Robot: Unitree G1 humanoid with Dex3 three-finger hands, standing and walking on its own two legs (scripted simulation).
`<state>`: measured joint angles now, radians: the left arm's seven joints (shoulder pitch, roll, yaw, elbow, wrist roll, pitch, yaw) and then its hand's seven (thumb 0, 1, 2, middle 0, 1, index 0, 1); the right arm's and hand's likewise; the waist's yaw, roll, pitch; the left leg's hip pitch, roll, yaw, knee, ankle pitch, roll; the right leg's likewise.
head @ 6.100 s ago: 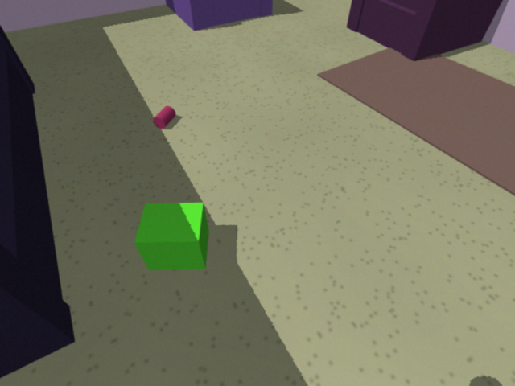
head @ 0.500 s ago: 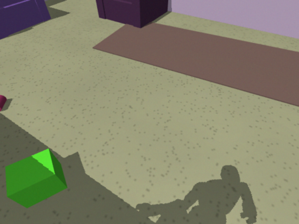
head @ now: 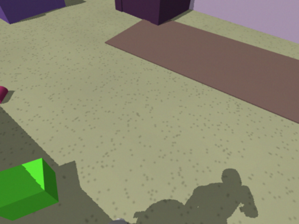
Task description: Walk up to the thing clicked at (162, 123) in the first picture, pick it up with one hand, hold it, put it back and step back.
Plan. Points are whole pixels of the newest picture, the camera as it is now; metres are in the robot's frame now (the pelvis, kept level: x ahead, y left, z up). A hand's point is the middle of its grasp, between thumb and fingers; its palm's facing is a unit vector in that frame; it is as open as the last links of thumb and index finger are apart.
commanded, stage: walk up
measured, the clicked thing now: out of the picture +1.17 +1.37 -0.71
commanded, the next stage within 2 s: none
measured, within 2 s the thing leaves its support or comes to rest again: neither
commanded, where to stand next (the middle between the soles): +0.64 -0.01 m, yaw -3 degrees
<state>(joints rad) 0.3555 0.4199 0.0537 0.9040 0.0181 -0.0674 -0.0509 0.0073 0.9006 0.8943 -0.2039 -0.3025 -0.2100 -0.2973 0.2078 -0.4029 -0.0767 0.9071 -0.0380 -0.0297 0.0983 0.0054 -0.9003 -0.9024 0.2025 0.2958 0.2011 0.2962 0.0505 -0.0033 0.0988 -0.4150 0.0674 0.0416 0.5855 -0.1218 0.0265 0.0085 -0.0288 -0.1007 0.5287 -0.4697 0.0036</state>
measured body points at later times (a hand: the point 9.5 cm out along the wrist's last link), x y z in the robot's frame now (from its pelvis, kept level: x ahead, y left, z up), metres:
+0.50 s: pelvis +0.22 -0.03 +0.00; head +0.23 -0.05 +0.45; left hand +0.31 +0.30 -0.08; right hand +0.25 -0.36 -0.13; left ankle +0.14 +0.10 -0.67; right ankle +0.28 -0.15 -0.72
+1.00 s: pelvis +0.40 +0.01 +0.01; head +0.42 +0.03 +0.46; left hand +0.48 +0.33 -0.11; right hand +0.45 -0.31 -0.08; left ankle +0.43 +0.11 -0.72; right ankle +0.42 -0.14 -0.66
